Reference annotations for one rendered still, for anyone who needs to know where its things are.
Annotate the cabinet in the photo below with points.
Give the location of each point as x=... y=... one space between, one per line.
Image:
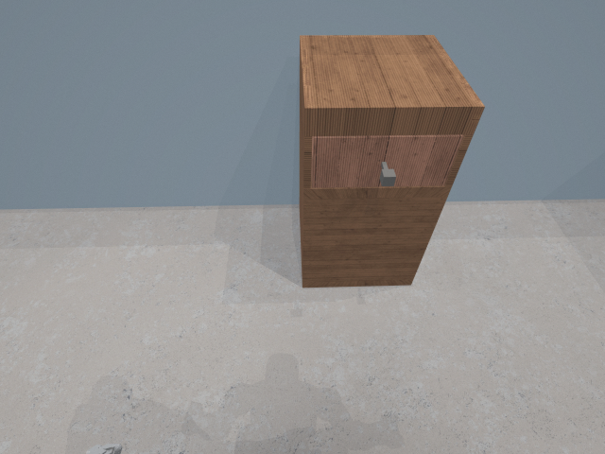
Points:
x=364 y=85

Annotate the handle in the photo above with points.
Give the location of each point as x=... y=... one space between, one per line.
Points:
x=387 y=177

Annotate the drawer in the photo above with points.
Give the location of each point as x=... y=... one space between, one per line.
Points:
x=355 y=161

